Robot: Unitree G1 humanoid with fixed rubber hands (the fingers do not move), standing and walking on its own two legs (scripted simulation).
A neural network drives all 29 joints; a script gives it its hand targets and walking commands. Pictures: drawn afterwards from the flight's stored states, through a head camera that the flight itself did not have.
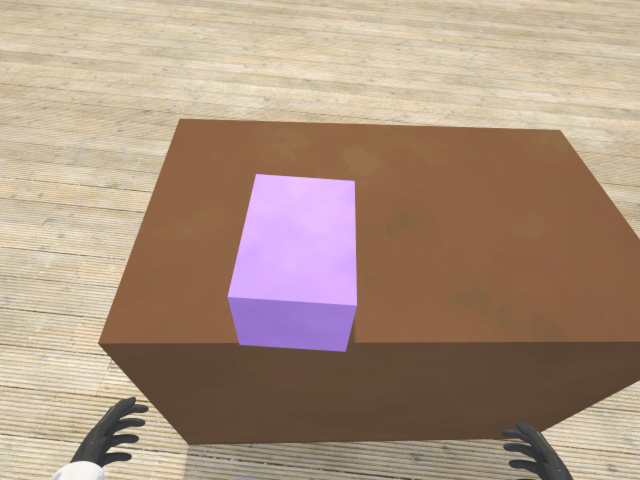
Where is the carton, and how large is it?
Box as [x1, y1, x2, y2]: [228, 174, 356, 351]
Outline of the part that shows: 256,174 228,293 228,300 239,344 345,351 356,307 354,181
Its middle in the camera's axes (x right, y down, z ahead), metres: -0.03 +0.04 +0.62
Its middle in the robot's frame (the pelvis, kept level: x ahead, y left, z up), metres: +0.43 +0.05 -0.03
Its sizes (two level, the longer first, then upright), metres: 0.236 0.164 0.141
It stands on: a pedestal, 0.66 m high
